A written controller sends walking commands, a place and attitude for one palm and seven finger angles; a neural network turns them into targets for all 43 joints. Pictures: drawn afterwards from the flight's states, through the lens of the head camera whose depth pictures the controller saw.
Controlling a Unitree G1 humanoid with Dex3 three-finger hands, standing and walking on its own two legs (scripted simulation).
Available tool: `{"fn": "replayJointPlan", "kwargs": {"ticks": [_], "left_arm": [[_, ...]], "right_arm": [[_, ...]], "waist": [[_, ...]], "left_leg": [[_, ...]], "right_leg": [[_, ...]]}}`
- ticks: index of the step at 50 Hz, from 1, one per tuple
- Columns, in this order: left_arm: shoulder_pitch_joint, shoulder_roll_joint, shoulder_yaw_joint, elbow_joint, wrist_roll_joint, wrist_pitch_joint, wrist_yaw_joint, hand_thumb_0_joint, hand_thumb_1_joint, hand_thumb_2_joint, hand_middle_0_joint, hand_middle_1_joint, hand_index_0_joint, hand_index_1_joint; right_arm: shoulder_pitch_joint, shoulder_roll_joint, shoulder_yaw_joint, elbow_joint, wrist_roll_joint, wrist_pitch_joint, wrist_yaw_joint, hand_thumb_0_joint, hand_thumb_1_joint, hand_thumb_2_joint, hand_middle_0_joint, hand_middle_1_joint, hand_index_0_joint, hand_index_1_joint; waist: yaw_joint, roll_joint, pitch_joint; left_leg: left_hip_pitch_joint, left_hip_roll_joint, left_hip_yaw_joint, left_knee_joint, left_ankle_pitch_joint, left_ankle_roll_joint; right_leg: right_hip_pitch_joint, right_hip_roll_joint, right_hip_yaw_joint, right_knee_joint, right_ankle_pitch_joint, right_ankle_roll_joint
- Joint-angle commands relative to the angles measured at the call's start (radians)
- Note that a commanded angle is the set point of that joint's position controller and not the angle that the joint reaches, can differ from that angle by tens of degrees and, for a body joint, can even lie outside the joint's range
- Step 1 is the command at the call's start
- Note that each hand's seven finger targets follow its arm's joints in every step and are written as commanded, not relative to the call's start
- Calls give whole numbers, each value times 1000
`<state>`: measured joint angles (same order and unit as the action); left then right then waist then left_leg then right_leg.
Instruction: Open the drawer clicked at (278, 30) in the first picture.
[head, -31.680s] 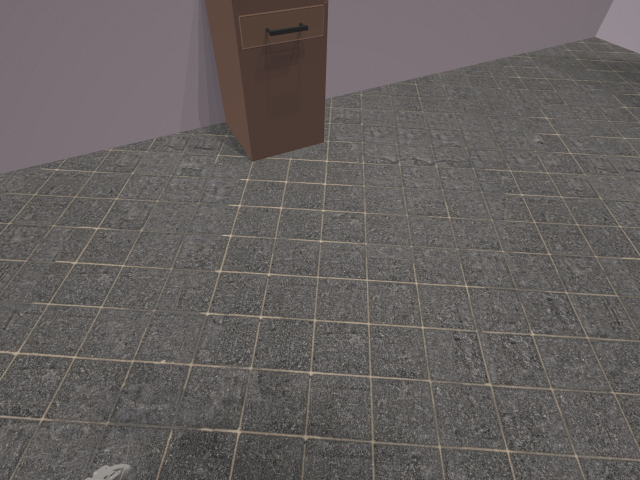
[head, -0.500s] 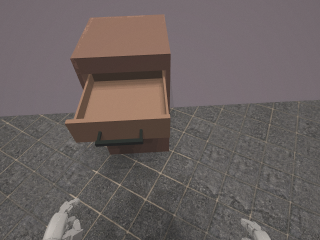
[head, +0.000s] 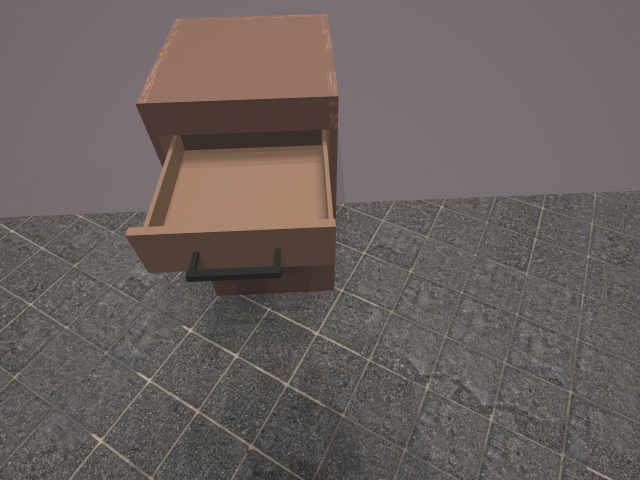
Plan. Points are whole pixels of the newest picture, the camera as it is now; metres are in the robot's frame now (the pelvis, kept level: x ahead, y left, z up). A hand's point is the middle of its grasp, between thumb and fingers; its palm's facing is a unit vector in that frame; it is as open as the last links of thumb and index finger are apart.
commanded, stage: let the arm hang, fingers relaxed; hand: left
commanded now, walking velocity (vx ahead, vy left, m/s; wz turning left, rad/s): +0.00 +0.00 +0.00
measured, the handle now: (235, 264) +0.50 +0.20 -0.13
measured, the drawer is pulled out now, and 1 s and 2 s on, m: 0.30 0.30 0.30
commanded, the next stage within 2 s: look to check the result in 0.42 s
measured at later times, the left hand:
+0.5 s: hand out of the picture +0.00 +0.15 -0.18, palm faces +0.00 -0.98 -0.18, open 7.3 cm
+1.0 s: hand out of the picture +0.01 +0.14 -0.17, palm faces +0.01 -0.98 -0.18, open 7.4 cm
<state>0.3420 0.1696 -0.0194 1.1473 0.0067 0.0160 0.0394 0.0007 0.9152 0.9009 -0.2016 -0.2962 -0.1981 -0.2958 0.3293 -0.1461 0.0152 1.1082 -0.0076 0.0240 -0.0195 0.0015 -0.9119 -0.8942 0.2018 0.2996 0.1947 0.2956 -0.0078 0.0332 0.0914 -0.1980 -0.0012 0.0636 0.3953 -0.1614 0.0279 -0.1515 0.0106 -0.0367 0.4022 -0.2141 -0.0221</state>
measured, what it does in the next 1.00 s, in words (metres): stands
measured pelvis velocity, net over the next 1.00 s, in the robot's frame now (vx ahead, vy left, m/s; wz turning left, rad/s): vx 0.03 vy -0.02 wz -0.01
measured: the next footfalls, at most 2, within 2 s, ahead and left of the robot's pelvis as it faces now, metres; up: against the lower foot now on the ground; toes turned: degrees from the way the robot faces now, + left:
none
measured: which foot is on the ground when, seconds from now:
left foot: down 0.00-1.00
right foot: down 0.00-1.00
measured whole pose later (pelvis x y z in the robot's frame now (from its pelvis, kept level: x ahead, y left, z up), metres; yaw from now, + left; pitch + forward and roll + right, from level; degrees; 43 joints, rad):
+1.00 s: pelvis +0.03 -0.02 +0.00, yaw -1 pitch -2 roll +0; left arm 0.29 0.11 -0.01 1.15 0.01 -0.01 0.05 0.00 0.91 0.90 -0.20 -0.30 -0.20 -0.30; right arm 0.29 -0.11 0.00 1.14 -0.01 0.01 -0.04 0.00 -0.91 -0.89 0.20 0.30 0.19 0.30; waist -0.01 0.01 0.07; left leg -0.15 0.03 0.07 0.38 -0.20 0.00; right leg -0.11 0.04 -0.03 0.38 -0.24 -0.05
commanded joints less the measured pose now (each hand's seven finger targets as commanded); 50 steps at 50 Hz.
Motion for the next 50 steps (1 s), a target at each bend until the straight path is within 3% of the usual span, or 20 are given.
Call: {"fn": "replayJointPlan", "kwargs": {"ticks": [1,10,11,15,26,33,50], "left_arm": [[54,88,19,-23,3,-20,6,0,900,900,-200,-300,-200,-300],[44,64,22,-23,4,-26,9,0,900,900,-200,-300,-200,-300],[47,62,24,-23,4,-28,11,0,900,900,-200,-300,-200,-300],[35,55,25,-22,3,-30,10,0,900,900,-200,-300,-200,-300],[44,46,28,-17,2,-37,11,0,900,900,-200,-300,-200,-300],[42,47,26,-10,1,-36,11,0,900,900,-200,-300,-200,-300],[45,43,29,-9,1,-38,11,0,900,900,-200,-300,-200,-300]], "right_arm": [[74,-94,-25,-16,0,-12,-10,0,-900,-900,200,300,200,300],[81,-54,-25,6,-4,-18,-12,0,-900,-900,200,300,200,300],[80,-53,-27,3,-2,-18,-12,0,-900,-900,200,300,200,300],[78,-45,-26,8,-4,-20,-15,0,-900,-900,200,300,200,300],[63,-47,-29,9,0,-24,-21,0,-900,-900,200,300,200,300],[59,-50,-29,14,-2,-20,-22,0,-900,-900,200,300,200,300],[55,-50,-30,17,-2,-21,-24,0,-900,-900,200,300,200,300]], "waist": [[-4,-41,22],[-7,-30,49],[-5,-47,42],[-8,-11,38],[-7,-34,-4],[-10,-23,21],[-9,-37,10]], "left_leg": [[13,107,-135,-108,-136,15],[11,98,-109,-91,-67,11],[20,100,-110,-86,-57,11],[22,99,-100,-82,-35,8],[73,106,-90,-59,66,7],[70,106,-83,-64,45,3],[80,108,-81,-64,52,1]], "right_leg": [[-95,-89,106,-104,-83,-26],[-97,-96,115,-103,-30,-27],[-101,-93,114,-104,-26,-27],[-84,-96,121,-105,4,-28],[-51,-99,118,-103,127,-27],[-53,-100,118,-116,108,-27],[-42,-96,121,-118,120,-27]]}}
